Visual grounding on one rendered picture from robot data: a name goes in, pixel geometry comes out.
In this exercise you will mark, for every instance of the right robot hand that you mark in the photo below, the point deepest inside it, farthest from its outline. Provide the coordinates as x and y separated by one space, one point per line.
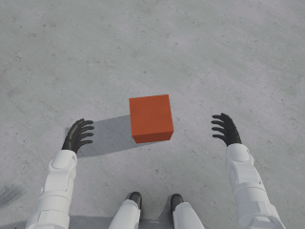
230 133

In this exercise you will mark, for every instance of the right robot thigh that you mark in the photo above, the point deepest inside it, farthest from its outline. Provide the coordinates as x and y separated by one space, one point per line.
186 218

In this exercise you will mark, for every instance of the carton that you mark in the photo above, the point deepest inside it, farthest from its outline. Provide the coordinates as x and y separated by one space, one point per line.
151 118

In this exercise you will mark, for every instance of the left robot forearm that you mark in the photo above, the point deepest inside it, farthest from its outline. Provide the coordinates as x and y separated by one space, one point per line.
53 203

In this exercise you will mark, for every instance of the right robot forearm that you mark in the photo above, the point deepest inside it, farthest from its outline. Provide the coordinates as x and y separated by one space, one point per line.
253 207

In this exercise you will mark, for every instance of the left robot hand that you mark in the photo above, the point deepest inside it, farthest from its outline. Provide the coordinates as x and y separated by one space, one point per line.
72 141

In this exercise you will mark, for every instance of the left robot shin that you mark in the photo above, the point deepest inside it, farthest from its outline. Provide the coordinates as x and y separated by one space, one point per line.
131 202

